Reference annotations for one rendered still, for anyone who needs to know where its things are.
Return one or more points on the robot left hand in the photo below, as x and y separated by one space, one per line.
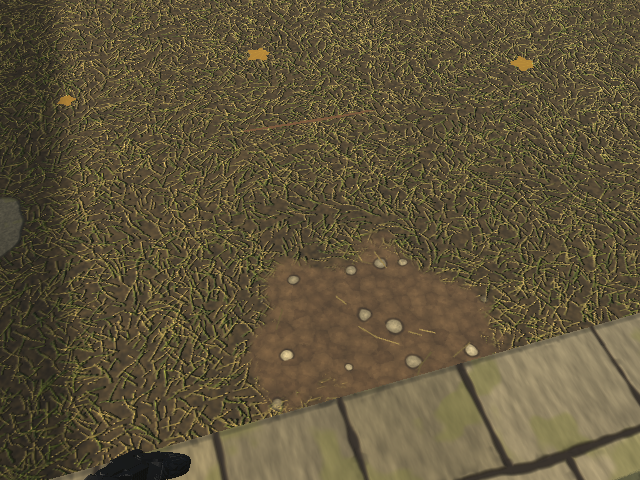
136 465

